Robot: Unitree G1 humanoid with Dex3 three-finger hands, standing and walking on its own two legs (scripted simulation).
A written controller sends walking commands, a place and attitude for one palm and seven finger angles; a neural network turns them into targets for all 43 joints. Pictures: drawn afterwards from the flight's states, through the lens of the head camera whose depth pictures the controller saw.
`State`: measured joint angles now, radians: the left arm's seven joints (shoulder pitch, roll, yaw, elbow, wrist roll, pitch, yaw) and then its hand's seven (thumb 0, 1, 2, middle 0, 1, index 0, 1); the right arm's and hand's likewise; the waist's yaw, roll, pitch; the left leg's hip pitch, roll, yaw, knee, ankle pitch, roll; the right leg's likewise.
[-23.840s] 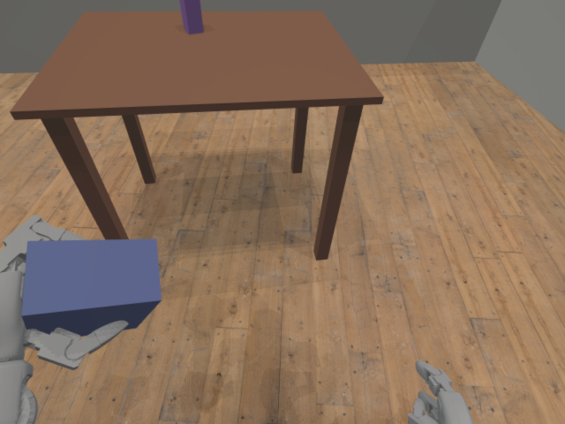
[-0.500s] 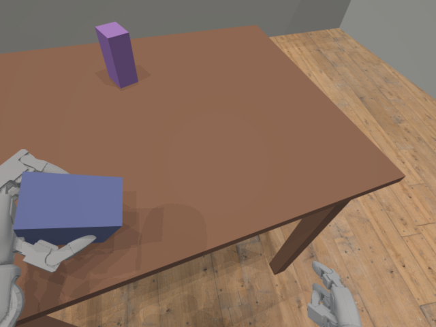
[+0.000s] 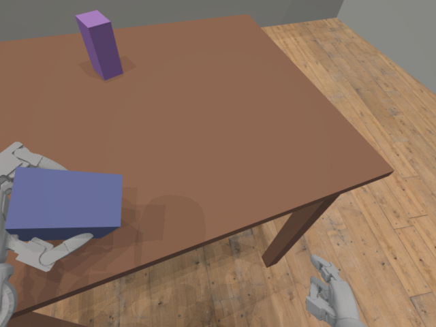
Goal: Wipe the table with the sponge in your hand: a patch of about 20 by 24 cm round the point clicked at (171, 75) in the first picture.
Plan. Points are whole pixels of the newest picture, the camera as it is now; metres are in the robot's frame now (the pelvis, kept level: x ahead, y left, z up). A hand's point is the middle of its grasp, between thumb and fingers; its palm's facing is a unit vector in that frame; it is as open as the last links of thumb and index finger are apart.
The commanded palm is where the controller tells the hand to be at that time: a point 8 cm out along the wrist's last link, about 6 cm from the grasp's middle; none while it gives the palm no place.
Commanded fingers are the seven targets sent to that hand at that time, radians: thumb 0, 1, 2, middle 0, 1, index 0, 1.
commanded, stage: shuffle to correct the standing spot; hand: left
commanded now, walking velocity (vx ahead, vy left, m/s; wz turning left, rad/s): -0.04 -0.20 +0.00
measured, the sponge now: (81, 210) +0.24 +0.22 +0.13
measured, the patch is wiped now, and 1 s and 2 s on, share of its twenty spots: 0.00 0.00 0.00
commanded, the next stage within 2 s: come to a stop and stand still in 0.30 s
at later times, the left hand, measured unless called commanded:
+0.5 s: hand (98, 210) +0.23 +0.18 +0.16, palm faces +0.30 -0.85 -0.44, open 10.6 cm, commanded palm +0.16 +0.23 +0.18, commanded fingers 0.00 0.10 1.30 -1.20 -1.60 -1.20 -1.60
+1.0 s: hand (30, 210) +0.22 +0.26 +0.16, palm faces +0.39 -0.85 -0.36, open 10.6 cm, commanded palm +0.16 +0.29 +0.18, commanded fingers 0.00 0.10 1.30 -1.20 -1.60 -1.20 -1.60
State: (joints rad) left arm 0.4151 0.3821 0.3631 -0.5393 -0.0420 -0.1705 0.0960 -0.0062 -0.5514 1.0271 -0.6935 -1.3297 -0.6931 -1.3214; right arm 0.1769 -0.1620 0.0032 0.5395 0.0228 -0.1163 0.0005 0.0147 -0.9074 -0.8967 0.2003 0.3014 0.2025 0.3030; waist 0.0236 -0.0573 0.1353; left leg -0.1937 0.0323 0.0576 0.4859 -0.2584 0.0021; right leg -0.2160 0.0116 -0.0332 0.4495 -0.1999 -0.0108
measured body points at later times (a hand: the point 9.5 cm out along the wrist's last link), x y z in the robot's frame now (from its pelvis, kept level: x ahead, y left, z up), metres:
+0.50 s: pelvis +0.00 -0.05 +0.00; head +0.05 -0.04 +0.44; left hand +0.20 +0.22 +0.18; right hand +0.17 -0.30 -0.08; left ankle +0.00 +0.11 -0.74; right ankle +0.03 -0.11 -0.74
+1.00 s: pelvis +0.00 +0.01 +0.00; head +0.03 +0.04 +0.45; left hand +0.19 +0.31 +0.18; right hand +0.19 -0.19 -0.06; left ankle +0.00 +0.11 -0.74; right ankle +0.03 -0.11 -0.74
